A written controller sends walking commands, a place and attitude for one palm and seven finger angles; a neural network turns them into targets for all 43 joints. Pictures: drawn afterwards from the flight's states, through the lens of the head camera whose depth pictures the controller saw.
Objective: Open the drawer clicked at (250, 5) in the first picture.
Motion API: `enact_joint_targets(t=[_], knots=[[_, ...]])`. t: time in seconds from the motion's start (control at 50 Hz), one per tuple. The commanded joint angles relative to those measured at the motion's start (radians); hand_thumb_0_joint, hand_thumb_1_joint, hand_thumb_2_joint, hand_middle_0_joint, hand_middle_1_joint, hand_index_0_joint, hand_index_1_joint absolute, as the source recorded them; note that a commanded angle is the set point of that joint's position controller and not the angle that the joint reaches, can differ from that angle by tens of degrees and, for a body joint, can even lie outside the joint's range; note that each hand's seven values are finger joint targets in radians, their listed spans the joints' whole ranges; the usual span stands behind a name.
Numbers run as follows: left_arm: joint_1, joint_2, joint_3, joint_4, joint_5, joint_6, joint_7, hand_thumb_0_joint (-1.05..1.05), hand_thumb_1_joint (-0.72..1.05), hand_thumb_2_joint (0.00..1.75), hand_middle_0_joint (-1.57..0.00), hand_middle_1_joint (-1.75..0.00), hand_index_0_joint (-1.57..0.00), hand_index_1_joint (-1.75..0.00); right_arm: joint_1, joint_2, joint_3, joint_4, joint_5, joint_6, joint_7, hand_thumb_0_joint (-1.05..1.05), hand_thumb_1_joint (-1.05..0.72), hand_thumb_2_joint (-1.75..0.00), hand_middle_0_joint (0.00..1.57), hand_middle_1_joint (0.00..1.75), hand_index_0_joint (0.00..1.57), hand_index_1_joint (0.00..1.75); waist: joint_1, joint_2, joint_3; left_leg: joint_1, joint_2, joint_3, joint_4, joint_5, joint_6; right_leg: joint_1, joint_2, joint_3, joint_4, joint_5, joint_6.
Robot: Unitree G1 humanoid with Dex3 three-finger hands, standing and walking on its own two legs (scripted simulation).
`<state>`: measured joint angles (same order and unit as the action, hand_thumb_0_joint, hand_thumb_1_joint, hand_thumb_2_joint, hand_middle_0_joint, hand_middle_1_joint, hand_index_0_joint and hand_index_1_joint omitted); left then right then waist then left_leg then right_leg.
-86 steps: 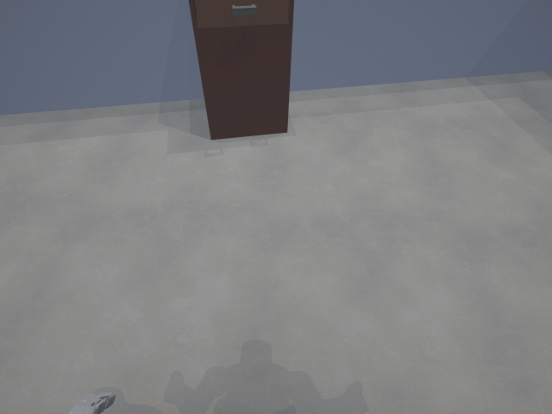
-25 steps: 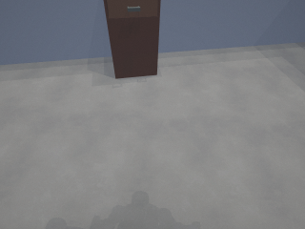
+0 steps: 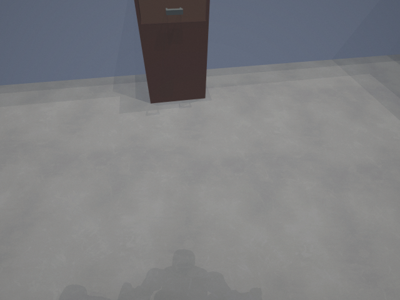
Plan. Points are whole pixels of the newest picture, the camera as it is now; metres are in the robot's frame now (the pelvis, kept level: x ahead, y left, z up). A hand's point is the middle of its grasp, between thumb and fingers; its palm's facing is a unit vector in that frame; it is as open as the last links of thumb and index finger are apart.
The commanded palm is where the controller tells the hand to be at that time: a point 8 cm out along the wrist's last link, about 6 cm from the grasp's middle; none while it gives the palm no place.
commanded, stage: walk to a spot facing it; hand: left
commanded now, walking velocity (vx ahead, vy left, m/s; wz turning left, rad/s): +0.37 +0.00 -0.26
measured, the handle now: (174, 10) +1.69 +0.27 -0.06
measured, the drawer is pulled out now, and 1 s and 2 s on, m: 0.00 0.00 0.00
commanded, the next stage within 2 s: none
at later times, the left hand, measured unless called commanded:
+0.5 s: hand out of the picture +0.10 +0.21 -0.20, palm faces -0.07 -0.99 -0.12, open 7.4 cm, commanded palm none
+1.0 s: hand (155, 194) +0.45 +0.17 -0.19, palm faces -0.20 -0.97 -0.16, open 7.4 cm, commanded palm none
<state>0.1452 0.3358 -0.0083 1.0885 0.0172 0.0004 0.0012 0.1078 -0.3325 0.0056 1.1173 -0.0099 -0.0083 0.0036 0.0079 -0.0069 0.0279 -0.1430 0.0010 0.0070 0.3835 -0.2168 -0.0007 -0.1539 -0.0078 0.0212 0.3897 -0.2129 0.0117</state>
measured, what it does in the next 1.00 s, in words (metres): walks ahead: right foot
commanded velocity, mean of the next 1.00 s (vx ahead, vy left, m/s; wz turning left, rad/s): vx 0.37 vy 0.00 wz -0.19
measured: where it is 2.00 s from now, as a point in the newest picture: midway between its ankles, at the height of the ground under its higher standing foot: (219, 192)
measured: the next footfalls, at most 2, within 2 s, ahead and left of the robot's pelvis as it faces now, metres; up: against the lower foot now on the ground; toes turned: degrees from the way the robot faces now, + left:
right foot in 0.78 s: +0.41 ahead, -0.07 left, +0.00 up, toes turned -18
left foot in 1.22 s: +0.66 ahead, +0.13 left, +0.00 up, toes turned -3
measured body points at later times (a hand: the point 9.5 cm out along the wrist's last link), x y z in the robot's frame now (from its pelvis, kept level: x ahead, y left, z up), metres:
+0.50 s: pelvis +0.15 +0.04 -0.02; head +0.17 +0.07 +0.43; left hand +0.11 +0.26 -0.19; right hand +0.10 -0.20 -0.15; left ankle +0.05 +0.11 -0.74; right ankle +0.06 -0.10 -0.65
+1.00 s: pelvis +0.39 +0.01 -0.01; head +0.40 +0.02 +0.44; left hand +0.46 +0.22 -0.17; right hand +0.35 -0.22 -0.16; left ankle +0.45 +0.15 -0.67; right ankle +0.37 -0.05 -0.74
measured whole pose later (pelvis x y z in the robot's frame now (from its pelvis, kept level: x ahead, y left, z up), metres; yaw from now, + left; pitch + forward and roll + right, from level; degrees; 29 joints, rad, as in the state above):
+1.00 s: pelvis +0.39 +0.01 -0.01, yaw -12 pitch -2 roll -1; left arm 0.28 0.16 0.04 1.08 0.03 -0.05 0.00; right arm 0.28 -0.14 -0.04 1.06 -0.02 -0.03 -0.01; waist -0.03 0.00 0.04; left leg -0.56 0.17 0.04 1.13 -0.28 -0.01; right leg -0.19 0.07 -0.14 0.48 -0.27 -0.10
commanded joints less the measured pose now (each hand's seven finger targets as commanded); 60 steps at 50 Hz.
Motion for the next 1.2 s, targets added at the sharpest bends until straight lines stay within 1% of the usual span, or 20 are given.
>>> enact_joint_targets(t=[0.0, 0.16, 0.28, 0.3, 0.34, 0.36, 0.4, 0.46, 0.58, 0.68, 0.72, 0.74, 0.76, 0.78, 0.8, 0.88, 0.98, 1.12, 1.16, 1.18], knots=[[0.065, 0.091, 0.022, -0.033, 0.005, 0.011, -0.002, 0.0, 0.9, 0.9, -0.2, -0.3, -0.2, -0.3, 0.054, -0.097, -0.023, -0.039, -0.016, 0.005, -0.003, 0.0, -0.9, -0.9, 0.2, 0.3, 0.2, 0.3, -0.004, 0.011, 0.026, -0.059, 0.106, -0.087, -0.077, -0.334, 0.023, -0.1, -0.07, 0.11, -0.057, -0.323, -0.04], [0.204, 0.06, 0.051, -0.043, 0.005, -0.02, -0.01, 0.0, 0.9, 0.9, -0.2, -0.3, -0.2, -0.3, 0.126, -0.056, -0.039, -0.068, -0.007, -0.03, -0.007, 0.0, -0.9, -0.9, 0.2, 0.3, 0.2, 0.3, 0.012, -0.033, 0.052, -0.138, 0.108, -0.031, 0.113, -0.194, 0.047, -0.055, -0.077, 0.182, 0.032, -0.169, -0.104], [0.37, 0.07, 0.083, 0.01, 0.011, -0.048, 0.018, 0.0, 0.9, 0.9, -0.2, -0.3, -0.2, -0.3, 0.045, 0.031, -0.038, -0.128, 0.0, -0.061, -0.01, 0.0, -0.9, -0.9, 0.2, 0.3, 0.2, 0.3, 0.057, -0.167, 0.07, -0.426, 0.066, 0.089, 0.386, -0.321, 0.0, 0.213, -0.276, 0.42, -0.032, 0.31, -0.26], [0.351, 0.061, 0.083, 0.009, 0.012, -0.048, 0.022, 0.0, 0.9, 0.9, -0.2, -0.3, -0.2, -0.3, 0.07, 0.038, -0.041, -0.122, 0.003, -0.066, -0.011, 0.0, -0.9, -0.9, 0.2, 0.3, 0.2, 0.3, 0.036, -0.14, 0.053, -0.351, 0.076, 0.078, 0.304, -0.316, 0.005, 0.183, -0.263, 0.375, 0.021, 0.372, -0.245], [0.216, 0.005, 0.074, -0.025, -0.002, -0.046, 0.016, 0.0, 0.9, 0.9, -0.2, -0.3, -0.2, -0.3, 0.355, 0.02, -0.051, -0.023, -0.001, -0.079, -0.017, 0.0, -0.9, -0.9, 0.2, 0.3, 0.2, 0.3, -0.124, 0.026, -0.042, 0.202, 0.105, 0.005, -0.019, -0.062, 0.056, -0.18, -0.089, 0.14, 0.367, 0.392, -0.132], [0.147, -0.074, 0.061, -0.076, -0.009, -0.052, 0.004, 0.0, 0.9, 0.9, -0.2, -0.3, -0.2, -0.3, 0.581, -0.097, -0.086, 0.055, -0.014, -0.085, -0.029, 0.0, -0.9, -0.9, 0.2, 0.3, 0.2, 0.3, -0.184, 0.36, -0.063, 0.427, 0.382, -0.324, -0.079, 0.217, 0.11, -0.503, 0.058, -0.05, 0.693, -0.131, -0.045], [0.077, -0.05, 0.07, -0.082, 0.002, -0.052, 0.018, 0.0, 0.9, 0.9, -0.2, -0.3, -0.2, -0.3, 0.585, -0.003, -0.05, 0.073, -0.015, -0.068, -0.045, 0.0, -0.9, -0.9, 0.2, 0.3, 0.2, 0.3, -0.149, 0.179, 0.059, 0.362, 0.44, -0.287, -0.05, 0.608, 0.096, -0.615, -0.012, 0.04, 0.855, -0.259, -0.054], [0.098, -0.107, 0.068, -0.064, 0.007, -0.034, -0.011, 0.0, 0.9, 0.9, -0.2, -0.3, -0.2, -0.3, 0.453, 0.064, -0.037, 0.024, -0.015, -0.084, -0.048, 0.0, -0.9, -0.9, 0.2, 0.3, 0.2, 0.3, -0.068, 0.04, 0.145, 0.221, 0.353, -0.07, -0.088, 0.563, 0.083, -0.6, -0.054, -0.02, 0.892, -0.156, -0.048], [0.011, -0.17, 0.049, -0.122, 0.006, -0.009, -0.036, 0.0, 0.9, 0.9, -0.2, -0.3, -0.2, -0.3, 0.447, 0.114, -0.018, 0.039, -0.01, -0.094, -0.056, 0.0, -0.9, -0.9, 0.2, 0.3, 0.2, 0.3, -0.009, 0.157, 0.197, 0.121, 0.187, 0.182, -0.181, 0.697, 0.006, -0.497, -0.006, -0.197, 0.554, 0.033, -0.052], [0.168, -0.104, 0.061, -0.081, 0.008, -0.024, -0.016, 0.0, 0.9, 0.9, -0.2, -0.3, -0.2, -0.3, 0.418, 0.026, -0.05, 0.043, 0.005, -0.082, -0.058, 0.0, -0.9, -0.9, 0.2, 0.3, 0.2, 0.3, 0.084, 0.156, 0.025, 0.203, 0.235, 0.209, 0.098, 1.167, 0.037, -0.13, 0.097, -0.256, 0.302, 0.073, -0.12], [0.366, -0.045, 0.088, -0.02, 0.02, -0.037, -0.009, 0.0, 0.9, 0.9, -0.2, -0.3, -0.2, -0.3, 0.357, 0.024, -0.056, 0.025, 0.008, -0.081, -0.05, 0.0, -0.9, -0.9, 0.2, 0.3, 0.2, 0.3, 0.18, 0.133, -0.048, 0.02, 0.216, 0.206, 0.448, 0.904, 0.034, 0.187, 0.048, -0.187, 0.176, 0.129, -0.165], [0.442, 0.035, 0.105, -0.002, 0.021, -0.046, -0.001, 0.0, 0.9, 0.9, -0.2, -0.3, -0.2, -0.3, 0.372, 0.088, -0.048, 0.013, 0.021, -0.082, -0.038, 0.0, -0.9, -0.9, 0.2, 0.3, 0.2, 0.3, 0.2, -0.038, -0.118, -0.199, 0.125, 0.196, 0.8, 0.255, 0.022, 0.356, -0.189, 0.111, 0.121, 0.169, -0.265], [0.44, 0.076, 0.112, -0.008, 0.003, -0.048, 0.007, 0.0, 0.9, 0.9, -0.2, -0.3, -0.2, -0.3, 0.411, 0.138, -0.048, -0.013, 0.025, -0.086, -0.041, 0.0, -0.9, -0.9, 0.2, 0.3, 0.2, 0.3, 0.14, -0.144, -0.207, -0.369, 0.004, 0.104, 1.114, -0.328, 0.019, 0.407, -0.398, 0.516, 0.009, 0.258, -0.363], [0.365, 0.082, 0.118, -0.04, -0.012, -0.045, 0.011, 0.0, 0.9, 0.9, -0.2, -0.3, -0.2, -0.3, 0.358, 0.117, -0.054, -0.042, 0.021, -0.079, -0.035, 0.0, -0.9, -0.9, 0.2, 0.3, 0.2, 0.3, 0.122, -0.062, -0.117, -0.423, 0.054, -0.009, 1.151, -0.273, 0.052, 0.295, -0.421, 0.511, -0.102, 0.079, -0.377], [0.273, 0.041, 0.106, -0.058, -0.011, -0.049, 0.014, 0.0, 0.9, 0.9, -0.2, -0.3, -0.2, -0.3, 0.31, 0.119, -0.058, -0.051, 0.009, -0.071, -0.023, 0.0, -0.9, -0.9, 0.2, 0.3, 0.2, 0.3, 0.094, -0.035, 0.012, -0.456, 0.11, -0.017, 1.121, -0.166, 0.043, 0.126, -0.379, 0.405, -0.153, -0.05, -0.296], [0.134, -0.064, 0.069, -0.077, 0.005, -0.074, 0.023, 0.0, 0.9, 0.9, -0.2, -0.3, -0.2, -0.3, 0.349, 0.169, -0.05, -0.037, -0.014, -0.026, -0.016, 0.0, -0.9, -0.9, 0.2, 0.3, 0.2, 0.3, -0.047, 0.052, 0.081, -0.331, 0.181, -0.013, 0.907, -0.115, 0.009, -0.237, -0.28, 0.165, -0.202, -0.074, -0.224], [0.17, -0.056, 0.067, -0.049, 0.003, -0.086, 0.005, 0.0, 0.9, 0.9, -0.2, -0.3, -0.2, -0.3, 0.262, 0.181, -0.052, -0.085, -0.011, -0.017, 0.007, 0.0, -0.9, -0.9, 0.2, 0.3, 0.2, 0.3, -0.051, -0.075, 0.103, -0.329, 0.183, 0.068, 0.584, 0.039, -0.036, -0.258, -0.174, 0.012, -0.217, 0.009, -0.19], [0.279, -0.038, 0.081, -0.016, 0.007, -0.081, 0.007, 0.0, 0.9, 0.9, -0.2, -0.3, -0.2, -0.3, 0.062, 0.137, -0.06, -0.151, -0.012, -0.059, 0.02, 0.0, -0.9, -0.9, 0.2, 0.3, 0.2, 0.3, 0.018, -0.07, 0.063, -0.292, 0.122, 0.133, 0.259, 0.012, -0.017, 0.002, -0.211, 0.051, -0.096, 0.178, -0.17], [0.274, -0.044, 0.083, -0.009, 0.004, -0.077, 0.009, 0.0, 0.9, 0.9, -0.2, -0.3, -0.2, -0.3, 0.186, 0.098, -0.072, -0.11, -0.017, -0.071, 0.008, 0.0, -0.9, -0.9, 0.2, 0.3, 0.2, 0.3, -0.045, 0.0, -0.009, -0.067, 0.084, 0.156, 0.134, 0.038, -0.005, -0.016, -0.166, 0.005, 0.105, 0.301, -0.138], [0.284, -0.073, 0.081, -0.018, -0.003, -0.077, 0.005, 0.0, 0.9, 0.9, -0.2, -0.3, -0.2, -0.3, 0.335, 0.028, -0.09, -0.07, -0.026, -0.077, -0.003, 0.0, -0.9, -0.9, 0.2, 0.3, 0.2, 0.3, -0.102, 0.112, -0.11, 0.191, 0.176, 0.037, 0.086, 0.062, 0.038, -0.145, -0.109, -0.049, 0.338, 0.265, -0.093]])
